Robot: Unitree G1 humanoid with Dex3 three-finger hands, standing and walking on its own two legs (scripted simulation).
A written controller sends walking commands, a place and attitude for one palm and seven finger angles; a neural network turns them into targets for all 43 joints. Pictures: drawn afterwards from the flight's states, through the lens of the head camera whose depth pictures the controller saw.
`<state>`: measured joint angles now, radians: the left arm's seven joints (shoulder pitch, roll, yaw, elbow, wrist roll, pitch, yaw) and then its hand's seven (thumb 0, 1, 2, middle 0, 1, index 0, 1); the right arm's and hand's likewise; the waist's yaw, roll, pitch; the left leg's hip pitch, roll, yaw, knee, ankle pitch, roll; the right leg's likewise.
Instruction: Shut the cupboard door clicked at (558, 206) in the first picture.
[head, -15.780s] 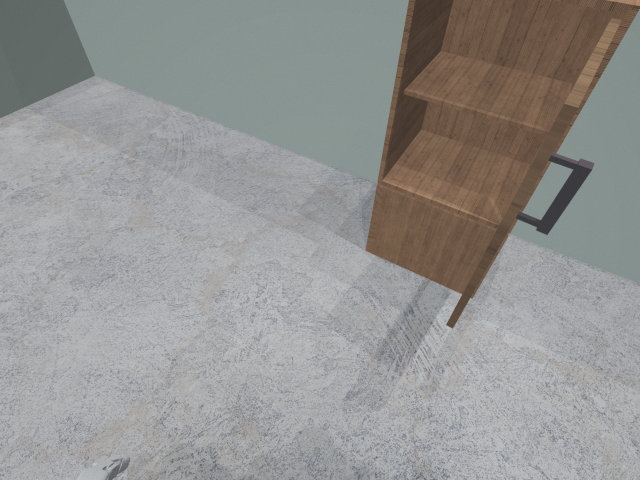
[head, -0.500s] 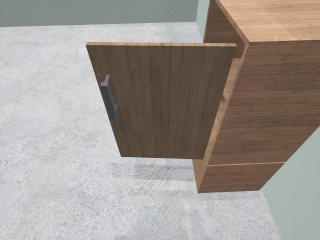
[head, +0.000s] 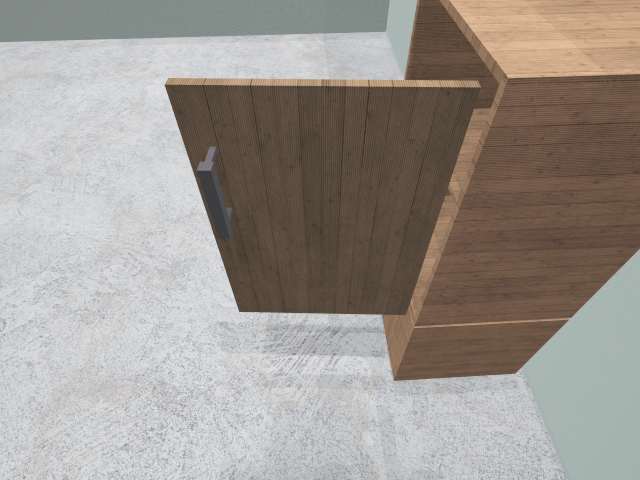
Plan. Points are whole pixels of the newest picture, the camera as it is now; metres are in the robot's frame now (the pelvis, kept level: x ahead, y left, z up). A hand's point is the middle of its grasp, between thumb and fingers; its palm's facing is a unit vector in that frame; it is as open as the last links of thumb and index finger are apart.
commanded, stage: look again from close up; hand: left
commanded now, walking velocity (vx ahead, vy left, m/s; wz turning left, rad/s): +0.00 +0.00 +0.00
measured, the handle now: (218, 194) +0.51 +0.19 +0.05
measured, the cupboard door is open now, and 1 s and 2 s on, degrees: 85 85 85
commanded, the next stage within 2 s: shuffle to correct the standing spot in 0.36 s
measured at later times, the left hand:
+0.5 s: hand out of the picture +0.02 +0.22 -0.17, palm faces +0.02 -0.98 -0.18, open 7.4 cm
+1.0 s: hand out of the picture +0.09 +0.16 -0.17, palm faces +0.01 -0.98 -0.22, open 7.3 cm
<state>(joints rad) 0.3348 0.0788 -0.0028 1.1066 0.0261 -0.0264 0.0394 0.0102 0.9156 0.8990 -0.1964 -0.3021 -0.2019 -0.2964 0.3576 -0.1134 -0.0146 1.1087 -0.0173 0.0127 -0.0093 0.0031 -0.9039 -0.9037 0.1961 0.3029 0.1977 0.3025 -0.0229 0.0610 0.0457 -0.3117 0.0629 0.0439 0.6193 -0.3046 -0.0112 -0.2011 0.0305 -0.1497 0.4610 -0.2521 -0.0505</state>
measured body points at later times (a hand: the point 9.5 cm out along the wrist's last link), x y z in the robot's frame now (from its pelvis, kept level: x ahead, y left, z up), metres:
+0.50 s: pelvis +0.02 +0.05 +0.00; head +0.04 +0.05 +0.45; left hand +0.02 +0.27 -0.16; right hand +0.03 -0.18 -0.15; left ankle +0.02 +0.11 -0.73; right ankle +0.00 -0.09 -0.73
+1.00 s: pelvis +0.07 -0.02 +0.00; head +0.10 -0.03 +0.45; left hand +0.09 +0.21 -0.15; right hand +0.04 -0.24 -0.16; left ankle +0.02 +0.10 -0.71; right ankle +0.06 -0.09 -0.73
